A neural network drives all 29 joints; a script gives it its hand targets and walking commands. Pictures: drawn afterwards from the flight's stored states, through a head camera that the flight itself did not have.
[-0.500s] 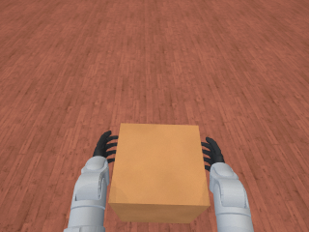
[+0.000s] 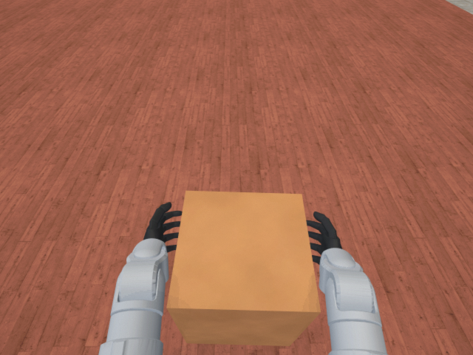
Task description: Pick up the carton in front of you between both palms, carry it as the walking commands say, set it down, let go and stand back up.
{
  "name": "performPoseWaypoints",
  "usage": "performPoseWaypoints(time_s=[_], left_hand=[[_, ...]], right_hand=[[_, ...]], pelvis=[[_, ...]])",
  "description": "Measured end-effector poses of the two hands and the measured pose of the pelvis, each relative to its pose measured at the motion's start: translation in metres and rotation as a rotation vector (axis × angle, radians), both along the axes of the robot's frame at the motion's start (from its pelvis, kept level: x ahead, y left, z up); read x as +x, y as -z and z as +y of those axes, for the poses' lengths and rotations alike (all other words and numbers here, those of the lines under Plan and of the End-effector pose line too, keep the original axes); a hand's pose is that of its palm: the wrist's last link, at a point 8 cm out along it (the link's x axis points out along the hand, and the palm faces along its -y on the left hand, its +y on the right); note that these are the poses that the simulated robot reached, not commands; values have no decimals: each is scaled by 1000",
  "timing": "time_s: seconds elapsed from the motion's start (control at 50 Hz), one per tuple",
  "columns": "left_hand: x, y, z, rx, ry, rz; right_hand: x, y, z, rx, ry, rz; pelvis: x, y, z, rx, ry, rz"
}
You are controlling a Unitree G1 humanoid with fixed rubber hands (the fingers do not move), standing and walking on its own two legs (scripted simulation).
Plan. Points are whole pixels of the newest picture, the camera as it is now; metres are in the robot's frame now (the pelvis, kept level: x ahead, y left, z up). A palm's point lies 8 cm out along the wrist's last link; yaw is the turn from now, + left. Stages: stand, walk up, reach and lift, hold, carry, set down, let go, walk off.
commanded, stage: carry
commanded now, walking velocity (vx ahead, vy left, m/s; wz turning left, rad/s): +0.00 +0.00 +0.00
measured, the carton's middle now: (240, 273) +0.29 +0.00 -0.04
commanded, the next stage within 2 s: hold in 1.48 s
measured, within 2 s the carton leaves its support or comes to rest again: neither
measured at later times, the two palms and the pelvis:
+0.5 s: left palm (146, 256) +0.28 +0.16 +0.04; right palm (325, 264) +0.27 -0.14 +0.04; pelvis -0.01 +0.01 +0.00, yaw -1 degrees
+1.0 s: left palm (136, 269) +0.25 +0.17 +0.04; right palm (321, 279) +0.24 -0.13 +0.04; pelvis -0.04 +0.02 +0.00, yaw -1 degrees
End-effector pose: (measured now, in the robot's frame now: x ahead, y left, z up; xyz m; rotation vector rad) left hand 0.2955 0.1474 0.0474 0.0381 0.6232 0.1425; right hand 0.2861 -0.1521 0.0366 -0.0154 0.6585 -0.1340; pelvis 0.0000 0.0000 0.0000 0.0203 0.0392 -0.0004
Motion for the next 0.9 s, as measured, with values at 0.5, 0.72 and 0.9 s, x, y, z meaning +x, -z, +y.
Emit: performPoseWaypoints(time_s=[0.5, 0.72, 0.9], left_hand=[[-18, 4, 12, -8, 5, 10], [-30, 3, 19, -7, 7, 18], [-39, 2, 22, -5, 9, 19]], right_hand=[[-18, -2, 12, -25, -6, 10], [-30, -3, 19, -27, -6, 19], [-40, -3, 22, -25, -4, 19]], pelvis=[[-13, 0, 12, -10, 10, -16], [-27, -2, 19, -17, 11, -21], [-36, -2, 23, -17, 11, -17]])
